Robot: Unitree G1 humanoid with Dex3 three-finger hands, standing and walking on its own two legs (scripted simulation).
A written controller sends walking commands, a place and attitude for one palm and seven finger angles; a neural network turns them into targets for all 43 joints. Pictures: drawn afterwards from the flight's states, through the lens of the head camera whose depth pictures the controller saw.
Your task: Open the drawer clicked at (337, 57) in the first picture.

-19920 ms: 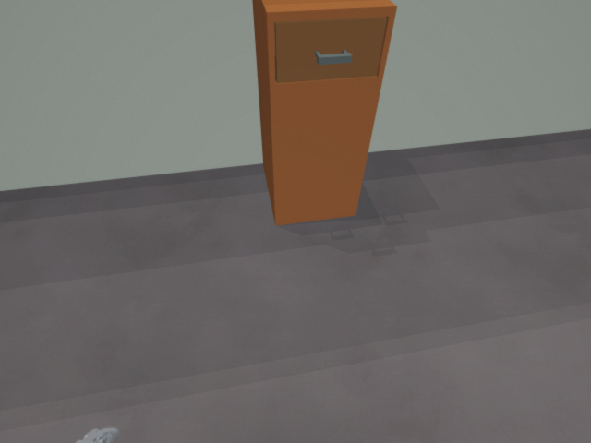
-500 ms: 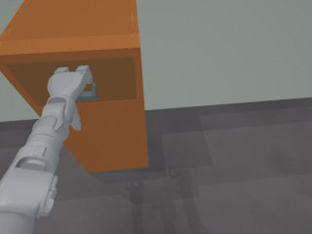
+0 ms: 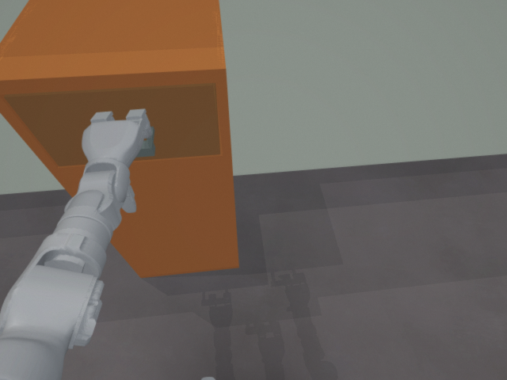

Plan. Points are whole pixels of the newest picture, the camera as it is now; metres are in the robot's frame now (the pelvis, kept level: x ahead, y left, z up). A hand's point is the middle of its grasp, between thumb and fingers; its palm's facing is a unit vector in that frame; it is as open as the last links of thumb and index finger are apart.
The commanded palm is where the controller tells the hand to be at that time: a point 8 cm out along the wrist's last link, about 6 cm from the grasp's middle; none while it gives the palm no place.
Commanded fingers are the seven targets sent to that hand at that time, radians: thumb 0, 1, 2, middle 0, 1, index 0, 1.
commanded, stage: lower the fingers behind the handle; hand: left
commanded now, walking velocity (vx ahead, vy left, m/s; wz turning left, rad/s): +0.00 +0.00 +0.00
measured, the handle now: (126, 141) +0.53 +0.23 +0.04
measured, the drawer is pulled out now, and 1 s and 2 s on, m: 0.00 0.00 0.00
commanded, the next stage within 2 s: lift the fingers back up to retry in 0.72 s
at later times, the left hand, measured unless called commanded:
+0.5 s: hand (127, 158) +0.48 +0.21 +0.05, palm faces +0.00 +0.01 -1.00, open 13.4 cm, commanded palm +0.46 +0.20 +0.08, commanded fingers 0.00 -0.50 0.30 -0.30 -1.20 -0.30 -1.20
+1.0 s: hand (126, 160) +0.48 +0.21 +0.05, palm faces -0.01 -0.02 -1.00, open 13.6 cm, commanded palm +0.46 +0.21 +0.11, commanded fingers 0.00 -0.50 0.30 -0.30 -1.20 -0.30 -1.20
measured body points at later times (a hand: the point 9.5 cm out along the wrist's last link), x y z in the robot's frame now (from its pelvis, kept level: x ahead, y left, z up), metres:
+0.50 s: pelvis -0.02 +0.00 -0.01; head +0.06 +0.00 +0.43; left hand +0.48 +0.21 +0.11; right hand -0.01 -0.28 -0.14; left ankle +0.02 +0.10 -0.71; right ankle -0.03 -0.11 -0.71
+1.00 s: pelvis -0.02 +0.01 -0.01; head +0.06 +0.01 +0.43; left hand +0.47 +0.21 +0.11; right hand +0.00 -0.26 -0.14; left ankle +0.02 +0.10 -0.71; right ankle -0.03 -0.11 -0.71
